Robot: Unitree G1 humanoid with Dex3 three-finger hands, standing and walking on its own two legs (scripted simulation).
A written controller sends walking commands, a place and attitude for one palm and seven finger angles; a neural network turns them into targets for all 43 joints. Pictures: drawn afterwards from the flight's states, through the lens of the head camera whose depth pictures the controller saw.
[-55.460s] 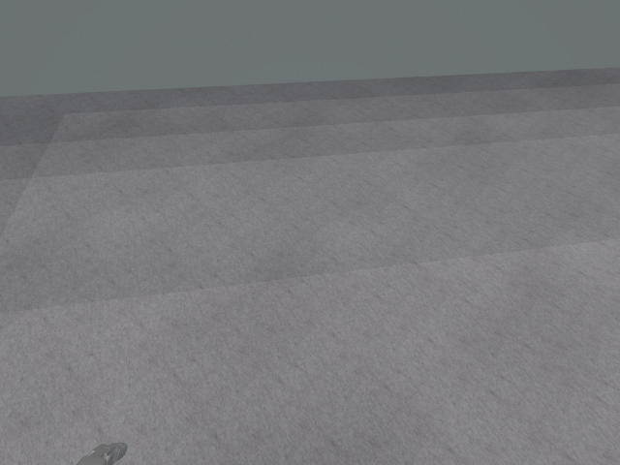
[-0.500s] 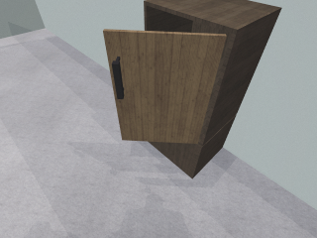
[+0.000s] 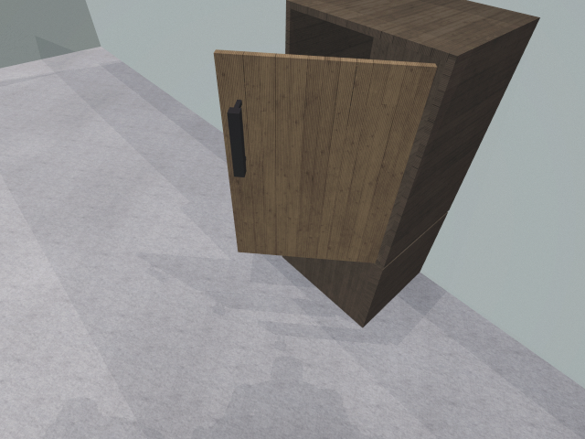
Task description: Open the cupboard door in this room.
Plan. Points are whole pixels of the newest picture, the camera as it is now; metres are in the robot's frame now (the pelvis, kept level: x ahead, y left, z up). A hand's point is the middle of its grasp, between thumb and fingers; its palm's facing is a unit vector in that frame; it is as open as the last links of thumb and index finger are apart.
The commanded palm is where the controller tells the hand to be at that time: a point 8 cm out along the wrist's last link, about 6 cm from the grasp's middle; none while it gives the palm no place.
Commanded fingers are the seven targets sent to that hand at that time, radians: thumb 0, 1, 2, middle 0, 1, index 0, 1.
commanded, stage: look again from close up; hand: left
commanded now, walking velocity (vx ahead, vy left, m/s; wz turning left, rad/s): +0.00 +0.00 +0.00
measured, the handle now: (239, 139) +0.69 +0.16 +0.05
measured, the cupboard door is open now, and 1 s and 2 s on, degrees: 43 43 43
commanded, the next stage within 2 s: shuffle to correct the standing spot in 0.18 s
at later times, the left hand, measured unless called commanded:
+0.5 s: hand out of the picture +0.02 +0.22 -0.18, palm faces +0.03 -0.97 -0.22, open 7.4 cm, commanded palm none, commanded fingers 0.00 0.90 0.90 -0.20 -0.30 -0.20 -0.30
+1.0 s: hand out of the picture -0.13 +0.15 -0.17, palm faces +0.03 -0.99 -0.14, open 7.4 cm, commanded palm none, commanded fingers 0.00 0.90 0.90 -0.20 -0.30 -0.20 -0.30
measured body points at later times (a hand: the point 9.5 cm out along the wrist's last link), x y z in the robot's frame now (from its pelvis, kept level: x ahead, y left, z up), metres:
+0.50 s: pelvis -0.03 +0.02 -0.01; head -0.06 +0.03 +0.44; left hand +0.02 +0.27 -0.16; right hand -0.03 -0.25 -0.15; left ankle +0.07 +0.09 -0.74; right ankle +0.06 -0.11 -0.70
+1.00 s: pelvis -0.03 +0.00 +0.00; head -0.03 +0.01 +0.45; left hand -0.12 +0.21 -0.15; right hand -0.05 -0.24 -0.15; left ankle +0.00 +0.12 -0.67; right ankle -0.10 -0.08 -0.74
